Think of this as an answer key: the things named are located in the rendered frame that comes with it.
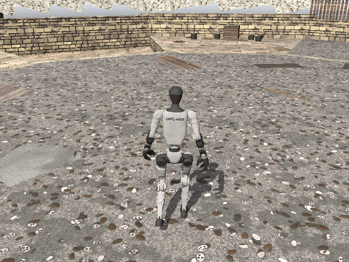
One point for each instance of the right robot hand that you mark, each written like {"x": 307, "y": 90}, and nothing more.
{"x": 205, "y": 164}

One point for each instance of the robot left upper arm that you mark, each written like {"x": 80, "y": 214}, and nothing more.
{"x": 155, "y": 123}

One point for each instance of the left robot forearm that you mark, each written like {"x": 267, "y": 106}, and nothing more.
{"x": 148, "y": 143}

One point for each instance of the robot right upper arm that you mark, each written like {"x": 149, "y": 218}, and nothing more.
{"x": 194, "y": 124}

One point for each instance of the left robot hand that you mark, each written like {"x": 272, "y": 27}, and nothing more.
{"x": 150, "y": 152}

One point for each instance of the right robot forearm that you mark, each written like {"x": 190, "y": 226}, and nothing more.
{"x": 201, "y": 148}

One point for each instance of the robot right foot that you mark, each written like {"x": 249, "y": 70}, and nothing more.
{"x": 183, "y": 213}

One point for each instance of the robot right shin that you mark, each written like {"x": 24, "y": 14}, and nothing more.
{"x": 185, "y": 194}

